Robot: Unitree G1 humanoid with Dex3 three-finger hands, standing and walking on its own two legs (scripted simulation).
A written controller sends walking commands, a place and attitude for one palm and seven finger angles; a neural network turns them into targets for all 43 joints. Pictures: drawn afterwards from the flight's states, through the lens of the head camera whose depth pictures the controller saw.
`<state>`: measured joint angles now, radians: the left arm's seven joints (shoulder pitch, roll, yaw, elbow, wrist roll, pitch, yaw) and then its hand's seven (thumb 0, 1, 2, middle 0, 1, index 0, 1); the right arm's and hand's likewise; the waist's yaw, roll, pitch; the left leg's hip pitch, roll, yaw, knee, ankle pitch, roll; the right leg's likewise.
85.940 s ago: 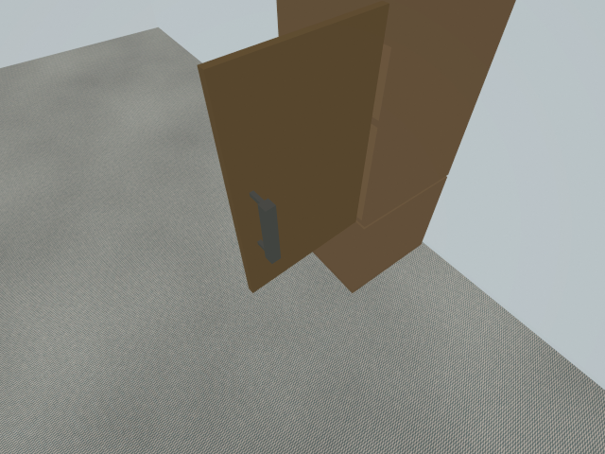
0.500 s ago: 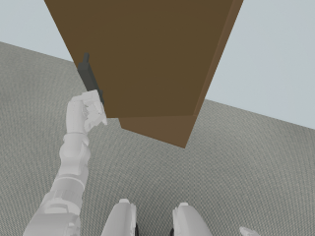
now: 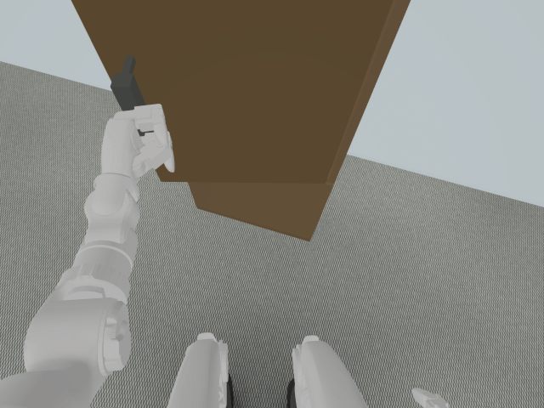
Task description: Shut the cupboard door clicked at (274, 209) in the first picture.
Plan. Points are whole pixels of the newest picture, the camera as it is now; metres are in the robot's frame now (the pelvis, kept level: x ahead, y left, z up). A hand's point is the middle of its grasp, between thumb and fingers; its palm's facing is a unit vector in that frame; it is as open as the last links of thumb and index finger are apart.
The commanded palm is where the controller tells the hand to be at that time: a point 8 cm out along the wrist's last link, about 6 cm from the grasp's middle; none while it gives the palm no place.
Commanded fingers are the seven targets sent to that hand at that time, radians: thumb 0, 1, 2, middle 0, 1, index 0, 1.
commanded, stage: push the door shut along its arc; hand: left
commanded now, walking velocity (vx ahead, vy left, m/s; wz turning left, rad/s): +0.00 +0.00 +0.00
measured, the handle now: (144, 113) +0.55 +0.18 +0.04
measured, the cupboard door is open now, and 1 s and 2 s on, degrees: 18 5 0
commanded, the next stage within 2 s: pull the fist back off the door in 1.24 s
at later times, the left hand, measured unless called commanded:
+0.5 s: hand (173, 127) +0.52 +0.13 +0.05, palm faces -0.19 -0.98 -0.06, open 3.1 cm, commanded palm +0.52 +0.14 +0.05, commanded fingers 0.00 0.90 0.90 -1.30 -1.50 -1.30 -1.50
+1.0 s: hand (210, 91) +0.58 +0.07 +0.06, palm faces -0.31 -0.95 -0.07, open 2.8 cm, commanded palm +0.59 +0.10 +0.05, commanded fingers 0.00 0.90 0.90 -1.30 -1.50 -1.30 -1.50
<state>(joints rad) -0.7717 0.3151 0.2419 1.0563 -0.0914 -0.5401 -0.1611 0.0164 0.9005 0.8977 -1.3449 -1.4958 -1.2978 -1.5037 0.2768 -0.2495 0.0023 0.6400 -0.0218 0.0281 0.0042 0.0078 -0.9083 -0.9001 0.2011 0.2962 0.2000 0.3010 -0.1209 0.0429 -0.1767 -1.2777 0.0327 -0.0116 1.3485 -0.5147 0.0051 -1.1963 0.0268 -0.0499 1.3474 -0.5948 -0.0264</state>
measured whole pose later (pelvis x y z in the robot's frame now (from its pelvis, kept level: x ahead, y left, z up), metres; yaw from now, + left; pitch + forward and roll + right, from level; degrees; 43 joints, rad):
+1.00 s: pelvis -0.01 +0.01 -0.04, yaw -3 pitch +33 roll -5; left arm -1.27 0.57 0.31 1.29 0.03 -0.33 -0.31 -0.04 0.85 0.90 -1.30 -1.50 -1.30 -1.50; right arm 0.40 -0.25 0.06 0.65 -0.05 -0.01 0.04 0.00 -0.91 -0.90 0.20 0.30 0.20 0.30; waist -0.29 0.09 -0.14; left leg -1.54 0.06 -0.03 1.49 -0.54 0.02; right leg -1.45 0.06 -0.06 1.45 -0.59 -0.01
